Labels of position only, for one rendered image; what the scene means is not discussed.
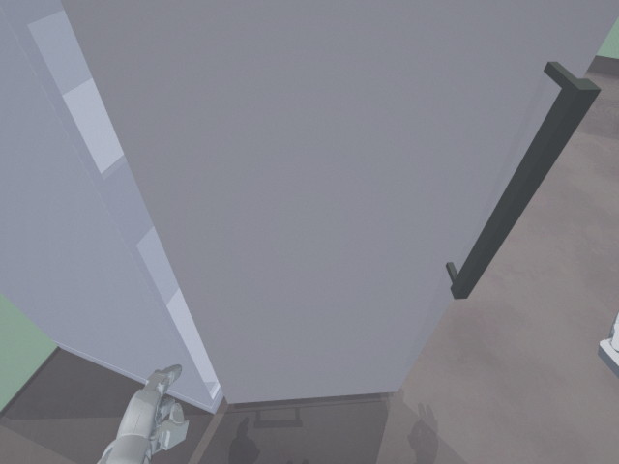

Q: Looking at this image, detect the right robot hand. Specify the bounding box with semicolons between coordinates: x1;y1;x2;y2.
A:
598;310;619;379

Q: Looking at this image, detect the left robot forearm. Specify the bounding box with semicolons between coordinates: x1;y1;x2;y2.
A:
97;435;152;464

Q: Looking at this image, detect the handle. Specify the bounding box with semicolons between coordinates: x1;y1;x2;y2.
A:
446;62;602;300

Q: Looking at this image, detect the left robot hand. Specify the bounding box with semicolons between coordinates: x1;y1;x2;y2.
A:
116;364;189;455

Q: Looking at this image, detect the fridge door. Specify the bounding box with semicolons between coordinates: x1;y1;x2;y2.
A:
61;0;619;404

